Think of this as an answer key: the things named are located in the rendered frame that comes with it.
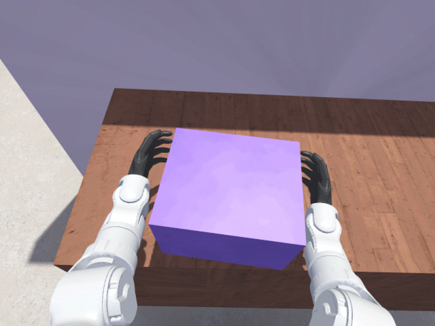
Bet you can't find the robot left forearm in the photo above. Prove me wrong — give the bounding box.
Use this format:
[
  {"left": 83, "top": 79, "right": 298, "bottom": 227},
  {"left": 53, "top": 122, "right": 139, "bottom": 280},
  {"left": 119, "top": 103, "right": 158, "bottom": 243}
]
[{"left": 50, "top": 175, "right": 150, "bottom": 325}]

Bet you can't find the robot right forearm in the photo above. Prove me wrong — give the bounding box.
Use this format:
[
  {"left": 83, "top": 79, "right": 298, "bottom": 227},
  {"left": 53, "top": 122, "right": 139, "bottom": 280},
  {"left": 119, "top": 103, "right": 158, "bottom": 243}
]
[{"left": 304, "top": 203, "right": 382, "bottom": 307}]

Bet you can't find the left robot hand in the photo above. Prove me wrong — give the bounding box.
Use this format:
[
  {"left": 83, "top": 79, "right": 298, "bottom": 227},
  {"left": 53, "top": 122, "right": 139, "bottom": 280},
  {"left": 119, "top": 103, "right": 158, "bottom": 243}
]
[{"left": 128, "top": 129, "right": 173, "bottom": 178}]

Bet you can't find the right robot upper arm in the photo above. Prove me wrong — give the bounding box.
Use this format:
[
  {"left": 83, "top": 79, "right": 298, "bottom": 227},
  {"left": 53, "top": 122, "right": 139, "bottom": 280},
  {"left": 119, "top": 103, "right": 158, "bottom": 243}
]
[{"left": 309, "top": 288, "right": 396, "bottom": 326}]

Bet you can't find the pedestal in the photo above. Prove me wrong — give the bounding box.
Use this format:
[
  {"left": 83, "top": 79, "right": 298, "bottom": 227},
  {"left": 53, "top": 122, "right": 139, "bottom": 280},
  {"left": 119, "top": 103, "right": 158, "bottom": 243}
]
[{"left": 53, "top": 88, "right": 435, "bottom": 311}]

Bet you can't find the right robot hand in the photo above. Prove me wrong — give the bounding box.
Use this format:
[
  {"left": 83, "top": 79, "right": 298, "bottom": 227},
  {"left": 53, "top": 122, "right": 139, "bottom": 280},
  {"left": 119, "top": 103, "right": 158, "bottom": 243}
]
[{"left": 300, "top": 151, "right": 332, "bottom": 206}]

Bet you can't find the left robot upper arm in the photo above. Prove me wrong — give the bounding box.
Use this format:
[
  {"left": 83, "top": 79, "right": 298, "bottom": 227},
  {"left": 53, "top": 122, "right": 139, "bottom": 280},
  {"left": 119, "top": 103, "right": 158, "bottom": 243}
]
[{"left": 51, "top": 265, "right": 137, "bottom": 326}]

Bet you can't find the carton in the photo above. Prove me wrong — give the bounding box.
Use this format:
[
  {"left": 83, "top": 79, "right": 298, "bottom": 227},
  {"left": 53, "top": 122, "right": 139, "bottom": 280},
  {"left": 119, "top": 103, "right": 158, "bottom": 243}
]
[{"left": 148, "top": 128, "right": 307, "bottom": 270}]

